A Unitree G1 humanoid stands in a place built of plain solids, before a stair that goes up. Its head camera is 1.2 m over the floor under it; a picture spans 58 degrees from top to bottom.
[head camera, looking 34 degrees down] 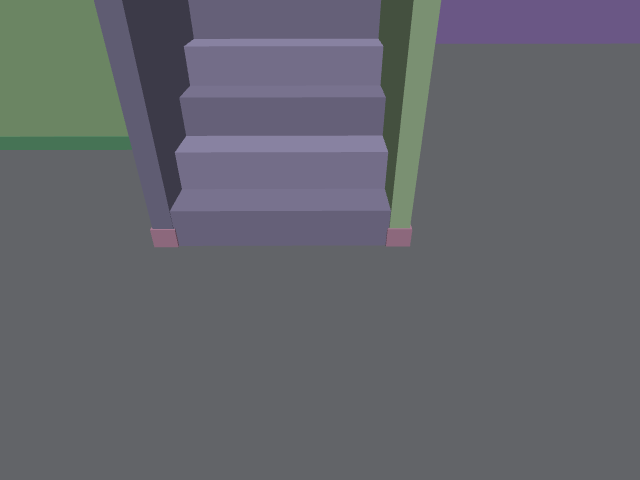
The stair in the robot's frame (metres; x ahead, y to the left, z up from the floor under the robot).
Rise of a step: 0.20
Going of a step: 0.22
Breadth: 1.02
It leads straight ahead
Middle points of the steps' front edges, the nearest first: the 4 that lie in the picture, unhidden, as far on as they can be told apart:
1.73 0.18 0.20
1.95 0.18 0.39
2.17 0.18 0.59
2.39 0.19 0.78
